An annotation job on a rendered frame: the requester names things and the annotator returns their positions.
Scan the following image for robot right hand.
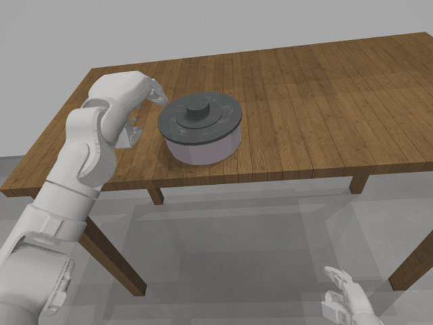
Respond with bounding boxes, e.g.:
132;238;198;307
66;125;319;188
321;266;375;325

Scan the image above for table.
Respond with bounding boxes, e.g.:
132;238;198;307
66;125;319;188
0;32;433;297

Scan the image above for knob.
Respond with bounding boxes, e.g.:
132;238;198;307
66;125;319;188
186;97;210;118

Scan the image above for pot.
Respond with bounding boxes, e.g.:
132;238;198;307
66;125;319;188
165;124;242;165

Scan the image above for robot left hand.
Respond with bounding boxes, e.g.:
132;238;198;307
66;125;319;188
88;71;168;149

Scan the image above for robot left upper arm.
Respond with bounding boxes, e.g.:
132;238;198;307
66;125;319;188
0;241;75;325

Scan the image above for lid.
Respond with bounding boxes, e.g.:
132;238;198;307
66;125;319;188
158;92;242;146

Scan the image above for left robot forearm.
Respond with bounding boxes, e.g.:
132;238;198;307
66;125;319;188
0;95;127;271

